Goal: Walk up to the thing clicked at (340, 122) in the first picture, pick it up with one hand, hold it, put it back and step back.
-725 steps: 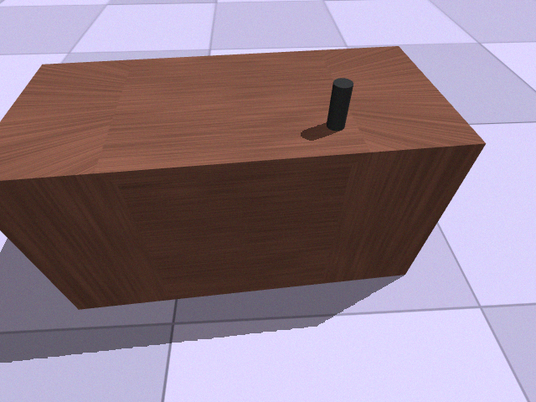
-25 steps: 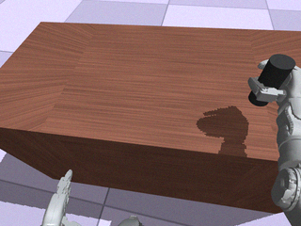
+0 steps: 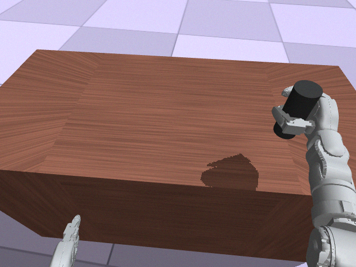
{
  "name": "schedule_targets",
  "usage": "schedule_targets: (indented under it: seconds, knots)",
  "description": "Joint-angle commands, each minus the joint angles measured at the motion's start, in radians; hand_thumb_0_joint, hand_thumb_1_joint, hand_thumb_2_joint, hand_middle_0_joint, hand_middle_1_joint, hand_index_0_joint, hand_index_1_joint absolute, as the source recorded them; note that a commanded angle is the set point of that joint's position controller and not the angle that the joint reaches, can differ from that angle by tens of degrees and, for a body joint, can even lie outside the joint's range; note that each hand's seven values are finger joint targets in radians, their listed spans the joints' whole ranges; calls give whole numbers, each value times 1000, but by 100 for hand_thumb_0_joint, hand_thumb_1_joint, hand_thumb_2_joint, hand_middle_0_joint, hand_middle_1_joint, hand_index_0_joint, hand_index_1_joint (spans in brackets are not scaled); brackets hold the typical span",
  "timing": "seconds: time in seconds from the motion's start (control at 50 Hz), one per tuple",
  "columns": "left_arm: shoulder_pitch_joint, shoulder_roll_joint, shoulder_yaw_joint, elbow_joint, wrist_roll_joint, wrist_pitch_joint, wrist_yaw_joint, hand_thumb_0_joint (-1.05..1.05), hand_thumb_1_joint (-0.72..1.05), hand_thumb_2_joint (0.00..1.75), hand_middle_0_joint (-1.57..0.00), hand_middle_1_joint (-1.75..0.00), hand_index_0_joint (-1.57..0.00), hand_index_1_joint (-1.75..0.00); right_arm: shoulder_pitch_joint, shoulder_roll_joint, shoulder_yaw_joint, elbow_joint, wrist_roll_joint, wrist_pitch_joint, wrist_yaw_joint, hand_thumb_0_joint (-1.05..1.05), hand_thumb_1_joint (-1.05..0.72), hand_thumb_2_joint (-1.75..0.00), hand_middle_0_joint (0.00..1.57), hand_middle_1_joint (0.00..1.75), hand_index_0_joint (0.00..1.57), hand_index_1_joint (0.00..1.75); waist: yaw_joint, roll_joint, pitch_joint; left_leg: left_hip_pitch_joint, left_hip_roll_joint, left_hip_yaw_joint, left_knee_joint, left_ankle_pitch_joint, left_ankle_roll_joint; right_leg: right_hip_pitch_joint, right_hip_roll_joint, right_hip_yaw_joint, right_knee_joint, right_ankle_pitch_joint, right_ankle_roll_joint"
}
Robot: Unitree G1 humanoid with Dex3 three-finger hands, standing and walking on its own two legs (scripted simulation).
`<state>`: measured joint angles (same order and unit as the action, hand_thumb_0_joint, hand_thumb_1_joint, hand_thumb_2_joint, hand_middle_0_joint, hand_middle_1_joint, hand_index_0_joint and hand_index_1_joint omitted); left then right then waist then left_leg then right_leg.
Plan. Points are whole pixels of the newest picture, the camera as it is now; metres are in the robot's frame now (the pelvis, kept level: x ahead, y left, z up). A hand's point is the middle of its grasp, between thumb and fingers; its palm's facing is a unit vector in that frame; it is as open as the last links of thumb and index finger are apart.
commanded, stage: lift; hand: right
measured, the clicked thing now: (295, 112) +0.44 -0.21 +0.14
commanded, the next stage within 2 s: hold in 0.92 s
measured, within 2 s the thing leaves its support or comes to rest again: neither
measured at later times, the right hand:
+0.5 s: hand (308, 116) +0.37 -0.19 +0.20, palm faces +0.14 +0.99 +0.00, open 7.1 cm
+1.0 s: hand (322, 114) +0.34 -0.18 +0.23, palm faces +0.14 +0.99 -0.01, open 7.1 cm
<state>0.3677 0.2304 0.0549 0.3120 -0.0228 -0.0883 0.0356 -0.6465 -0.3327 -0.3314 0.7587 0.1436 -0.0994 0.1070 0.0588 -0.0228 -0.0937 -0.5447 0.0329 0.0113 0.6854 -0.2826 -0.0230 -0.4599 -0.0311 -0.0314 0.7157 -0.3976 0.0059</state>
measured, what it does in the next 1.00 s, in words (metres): stands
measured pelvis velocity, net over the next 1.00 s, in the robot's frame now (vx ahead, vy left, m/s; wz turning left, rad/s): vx -0.01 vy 0.01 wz -0.03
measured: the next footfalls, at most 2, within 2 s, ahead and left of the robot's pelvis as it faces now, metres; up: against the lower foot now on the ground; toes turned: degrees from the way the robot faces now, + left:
none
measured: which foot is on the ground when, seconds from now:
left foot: down 0.00-1.00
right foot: down 0.00-1.00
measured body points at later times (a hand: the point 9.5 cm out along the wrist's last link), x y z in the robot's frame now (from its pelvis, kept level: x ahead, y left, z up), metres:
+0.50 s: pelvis -0.01 +0.01 +0.02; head -0.02 +0.03 +0.46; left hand +0.16 +0.26 -0.05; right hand +0.35 -0.24 +0.20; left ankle +0.03 +0.14 -0.72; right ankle -0.03 -0.12 -0.72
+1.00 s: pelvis -0.01 +0.01 +0.02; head -0.04 +0.03 +0.47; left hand +0.16 +0.26 -0.05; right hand +0.32 -0.24 +0.23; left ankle +0.03 +0.14 -0.72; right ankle -0.03 -0.12 -0.72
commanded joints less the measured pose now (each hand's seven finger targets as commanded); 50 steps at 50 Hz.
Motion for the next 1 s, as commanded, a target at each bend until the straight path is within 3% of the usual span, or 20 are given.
schedule_targets:
  seconds: [0.0,0.06,0.12,0.2,0.28,0.34,0.36,0.42,0.46,0.48,0.52,0.56,0.72,0.76,0.8,0.82,0.86,0.88,0.92,0.98]
  knots:
    - [-36,107,38,-166,-7,-58,25,0,-54,4,-4,-5,-4,-4,-381,-202,-14,-333,30,-16,-12,0,-49,-128,136,141,137,141,-18,19,-310,265,-33,40,-80,271,25,123,21,8,-127,327,-7]
    - [-27,147,84,-130,-5,-55,34,0,-54,4,-4,-5,-4,-4,-374,-211,-7,-446,32,27,-20,0,-48,-129,136,142,138,142,-19,-13,-298,269,-29,39,-96,288,26,173,20,6,-143,348,-7]
    - [-49,108,56,-108,-6,-61,33,0,-54,5,-4,-5,-4,-5,-335,-143,38,-515,44,63,-16,0,-50,-130,137,143,139,143,-26,-4,-264,283,-26,41,-120,256,22,182,22,5,-168,303,-9]
    - [-81,129,78,-78,-6,-69,41,0,-54,5,-4,-5,-4,-5,-283,-171,4,-568,54,119,-23,0,-52,-129,137,142,139,142,-23,26,-213,284,-21,43,-155,233,12,192,26,3,-188,265,-19]
    - [-113,93,39,-69,-5,-80,37,0,-54,5,-4,-4,-4,-4,-243,-144,19,-643,58,161,-31,0,-51,-130,140,145,141,145,-44,18,-203,317,-23,49,-172,203,17,202,23,8,-217,246,-16]
    - [-111,167,110,-49,-3,-87,48,0,-54,5,-4,-4,-4,-4,-228,-165,6,-676,60,192,-31,0,-51,-130,140,145,141,145,-31,27,-217,324,-24,52,-180,229,16,238,21,11,-223,272,-17]
    - [-122,123,66,-25,-3,-91,39,0,-55,5,-4,-4,-4,-5,-230,-133,27,-715,63,204,-29,0,-51,-131,140,145,141,145,-48,8,-197,326,-21,52,-184,224,16,239,26,8,-227,268,-15]
    - [-148,143,101,-8,-4,-100,42,0,-55,5,-4,-4,-3,-4,-210,-151,1,-735,67,240,-36,0,-53,-131,140,145,142,145,-41,14,-202,334,-18,50,-201,218,14,249,29,7,-234,258,-20]
    - [-150,131,85,32,-4,-101,38,0,-55,5,-4,-4,-3,-4,-181,-159,-11,-746,67,264,-41,0,-53,-132,141,146,142,146,-54,22,-160,331,-21,53,-213,186,15,235,27,9,-248,230,-20]
    - [-151,54,21,53,-3,-103,25,0,-55,5,-4,-4,-3,-4,-210,-86,56,-778,65,271,-32,0,-49,-134,141,148,143,148,-54,-16,-157,328,-20,53,-216,183,18,237,30,7,-253,230,-16]
    - [-194,122,82,30,-6,-110,33,0,-55,5,-4,-4,-3,-4,-184,-159,-17,-781,70,289,-41,0,-51,-133,141,147,143,147,-59,40,-178,356,-19,53,-224,181,12,241,29,9,-254,226,-24]
    - [-174,101,57,39,-3,-107,24,0,-55,5,-4,-4,-3,-4,-179,-141,1,-816,65,309,-42,0,-54,-133,142,147,143,147,-58,20,-200,375,-17,52,-222,221,13,257,33,6,-250,265,-22]
    - [-181,132,94,58,-9,-116,19,0,-55,5,-4,-4,-4,-5,-165,-153,-21,-888,74,381,-49,0,-55,-133,141,146,143,146,-56,15,-155,371,-22,62,-249,185,16,274,29,15,-280,238,-22]
    - [-181,61,27,83,-10,-114,10,0,-55,5,-4,-4,-4,-5,-152,-112,11,-899,74,395,-44,0,-53,-133,140,146,142,146,-64,7,-136,366,-19,57,-254,187,17,274,33,10,-281,243,-21]
    - [-206,139,100,59,-10,-122,19,0,-56,5,-4,-4,-4,-5,-154,-130,-10,-903,79,413,-46,0,-54,-133,140,146,142,146,-46,30,-157,372,-22,60,-253,208,15,296,29,15,-282,261,-22]
    - [-214,128,88,88,-9,-121,15,0,-56,5,-4,-4,-4,-5,-159,-122,8,-912,77,419,-44,0,-52,-134,140,147,142,147,-51,16,-136,360,-21,61,-258,181,15,283,33,15,-287,237,-22]
    - [-215,139,95,75,-7,-127,15,0,-56,5,-4,-5,-4,-5,-155,-150,-18,-932,73,433,-46,0,-55,-134,140,146,142,146,-54,15,-153,374,-18,60,-262,182,15,289,34,16,-288,236,-23]
    - [-218,93,63,107,-9,-125,8,0,-56,5,-4,-5,-4,-5,-160,-116,8,-938,76,438,-44,0,-56,-134,141,147,142,147,-60,6,-130,369,-16,58,-265,172,14,277,39,12,-288,227,-23]
    - [-238,138,98,72,-11,-135,16,0,-56,5,-4,-5,-4,-5,-162,-149,-26,-950,82,448,-48,0,-55,-134,140,146,141,146,-58,43,-152,382,-17,60,-267,175,12,290,36,17,-287,232,-25]
    - [-230,108,73,99,-12,-132,8,0,-55,5,-4,-5,-4,-5,-149,-125,-4,-961,78,465,-47,0,-54,-133,140,146,141,146,-61,2,-138,375,-21,63,-265,182,19,293,33,20,-295,244,-19]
